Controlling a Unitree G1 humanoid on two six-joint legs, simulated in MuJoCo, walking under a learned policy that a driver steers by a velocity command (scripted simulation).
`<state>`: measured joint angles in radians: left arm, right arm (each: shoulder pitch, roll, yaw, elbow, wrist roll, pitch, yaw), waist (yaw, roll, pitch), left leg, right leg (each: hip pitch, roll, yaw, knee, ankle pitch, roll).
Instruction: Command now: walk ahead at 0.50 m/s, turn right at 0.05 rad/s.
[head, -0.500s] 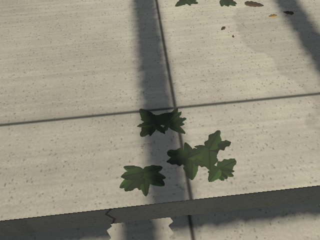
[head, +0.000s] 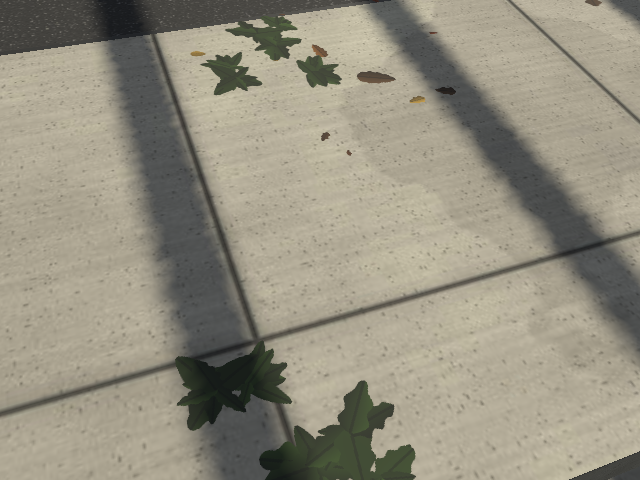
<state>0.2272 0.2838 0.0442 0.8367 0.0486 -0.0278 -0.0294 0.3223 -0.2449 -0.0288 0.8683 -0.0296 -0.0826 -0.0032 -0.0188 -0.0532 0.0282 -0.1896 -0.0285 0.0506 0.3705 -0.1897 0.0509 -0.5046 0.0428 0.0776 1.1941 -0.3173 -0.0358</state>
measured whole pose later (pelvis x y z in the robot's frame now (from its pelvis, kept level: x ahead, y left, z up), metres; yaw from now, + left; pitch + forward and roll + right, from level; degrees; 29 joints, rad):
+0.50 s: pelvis +0.21 -0.02 +0.00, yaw +14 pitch +2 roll +0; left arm 0.51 0.19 0.02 1.03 0.04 -0.08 0.00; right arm 0.02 -0.14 -0.01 0.61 -0.02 0.04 -0.03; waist -0.02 0.02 -0.01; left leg -1.17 -0.04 0.00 2.19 -0.49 0.14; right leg -0.11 -0.04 -0.18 0.37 -0.30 -0.01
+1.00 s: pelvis +0.45 +0.10 +0.16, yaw +31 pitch +5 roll -3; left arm -0.01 0.19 -0.01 0.57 0.02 -0.10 0.02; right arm 0.44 -0.19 -0.01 0.83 0.02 -0.06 0.01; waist -0.06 -0.03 -0.07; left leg -0.19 -0.13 -0.15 0.39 -0.26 0.13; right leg -0.91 -0.06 0.03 1.04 0.04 -0.03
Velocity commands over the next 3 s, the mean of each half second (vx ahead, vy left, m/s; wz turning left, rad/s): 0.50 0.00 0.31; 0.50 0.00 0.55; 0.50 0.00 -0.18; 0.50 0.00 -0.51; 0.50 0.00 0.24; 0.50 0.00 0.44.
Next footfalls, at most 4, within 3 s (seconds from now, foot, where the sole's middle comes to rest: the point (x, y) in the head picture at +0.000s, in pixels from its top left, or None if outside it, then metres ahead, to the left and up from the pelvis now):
0.26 right None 0.21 -0.13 -0.78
0.66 left None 0.41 0.12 -0.62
1.22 right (229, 318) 0.78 0.18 -0.62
1.70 left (118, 243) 0.98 0.45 -0.62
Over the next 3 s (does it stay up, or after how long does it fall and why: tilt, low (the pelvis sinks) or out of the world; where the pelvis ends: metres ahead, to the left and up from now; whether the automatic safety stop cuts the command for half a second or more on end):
stays up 1.46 0.48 0.16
